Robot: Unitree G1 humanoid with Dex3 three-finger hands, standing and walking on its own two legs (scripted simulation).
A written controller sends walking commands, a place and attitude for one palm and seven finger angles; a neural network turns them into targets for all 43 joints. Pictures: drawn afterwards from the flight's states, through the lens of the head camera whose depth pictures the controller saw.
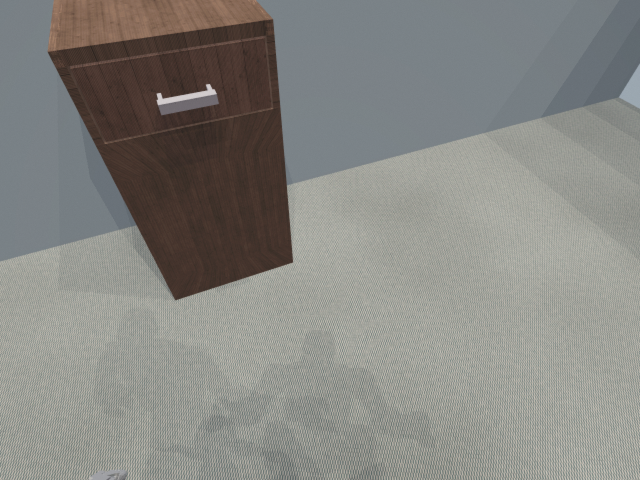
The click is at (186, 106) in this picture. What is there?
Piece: drawer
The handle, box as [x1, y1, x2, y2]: [157, 84, 218, 114]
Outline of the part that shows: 216,93 214,89 212,89 210,85 207,84 206,91 163,99 160,93 157,93 157,103 161,114 165,114 218,103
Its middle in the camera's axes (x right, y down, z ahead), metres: -0.32 -0.33 +0.90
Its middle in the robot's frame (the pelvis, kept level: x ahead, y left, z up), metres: +0.89 +0.36 +0.02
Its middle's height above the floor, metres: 0.79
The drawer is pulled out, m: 0.00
